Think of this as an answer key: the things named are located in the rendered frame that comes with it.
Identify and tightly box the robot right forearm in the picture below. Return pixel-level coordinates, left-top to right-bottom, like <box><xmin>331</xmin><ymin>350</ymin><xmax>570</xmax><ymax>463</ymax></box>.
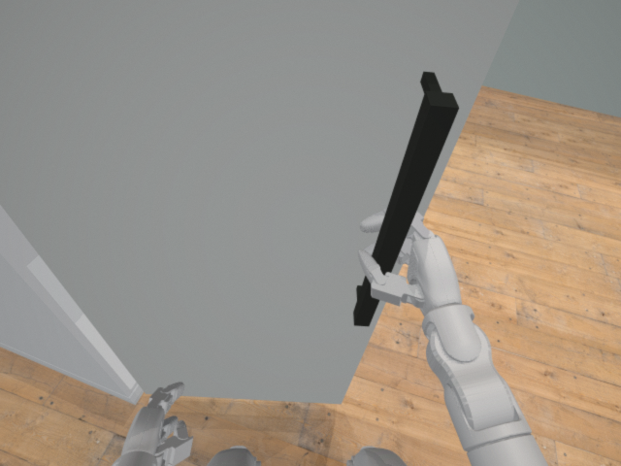
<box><xmin>422</xmin><ymin>304</ymin><xmax>548</xmax><ymax>466</ymax></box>

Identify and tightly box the left robot hand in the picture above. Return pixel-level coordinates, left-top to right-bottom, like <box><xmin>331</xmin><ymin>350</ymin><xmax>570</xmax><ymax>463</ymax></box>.
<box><xmin>121</xmin><ymin>382</ymin><xmax>193</xmax><ymax>466</ymax></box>

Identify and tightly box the right robot hand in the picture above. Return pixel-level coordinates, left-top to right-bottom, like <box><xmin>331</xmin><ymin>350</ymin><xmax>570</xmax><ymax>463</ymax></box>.
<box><xmin>358</xmin><ymin>209</ymin><xmax>462</xmax><ymax>317</ymax></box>

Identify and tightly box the handle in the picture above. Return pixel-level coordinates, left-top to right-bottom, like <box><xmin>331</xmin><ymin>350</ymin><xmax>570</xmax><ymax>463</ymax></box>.
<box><xmin>353</xmin><ymin>72</ymin><xmax>459</xmax><ymax>326</ymax></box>

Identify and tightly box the fridge door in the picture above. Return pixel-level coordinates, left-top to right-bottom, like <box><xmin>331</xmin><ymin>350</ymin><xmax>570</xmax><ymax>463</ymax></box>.
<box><xmin>0</xmin><ymin>0</ymin><xmax>519</xmax><ymax>404</ymax></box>

